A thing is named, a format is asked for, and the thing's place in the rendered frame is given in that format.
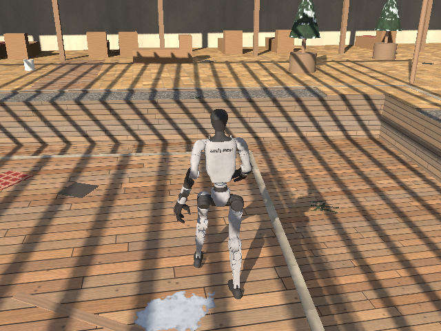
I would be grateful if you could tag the robot right hand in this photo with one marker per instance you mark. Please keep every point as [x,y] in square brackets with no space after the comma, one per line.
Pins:
[237,174]

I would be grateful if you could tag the left robot thigh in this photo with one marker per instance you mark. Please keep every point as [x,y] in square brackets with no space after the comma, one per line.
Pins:
[203,204]

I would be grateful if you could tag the left robot upper arm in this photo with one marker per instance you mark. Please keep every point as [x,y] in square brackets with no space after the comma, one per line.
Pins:
[195,160]

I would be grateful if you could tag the right robot forearm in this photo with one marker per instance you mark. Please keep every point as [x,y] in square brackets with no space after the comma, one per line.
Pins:
[245,174]

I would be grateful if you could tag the robot left hand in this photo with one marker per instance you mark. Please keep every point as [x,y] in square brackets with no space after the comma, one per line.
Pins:
[177,209]

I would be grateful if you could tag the robot right shin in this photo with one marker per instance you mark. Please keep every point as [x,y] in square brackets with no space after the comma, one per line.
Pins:
[235,263]

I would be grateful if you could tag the right robot upper arm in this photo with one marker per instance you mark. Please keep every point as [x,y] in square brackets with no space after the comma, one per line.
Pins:
[244,154]

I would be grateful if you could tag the left robot forearm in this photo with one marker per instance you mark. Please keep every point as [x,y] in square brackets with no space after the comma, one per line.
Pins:
[185,191]

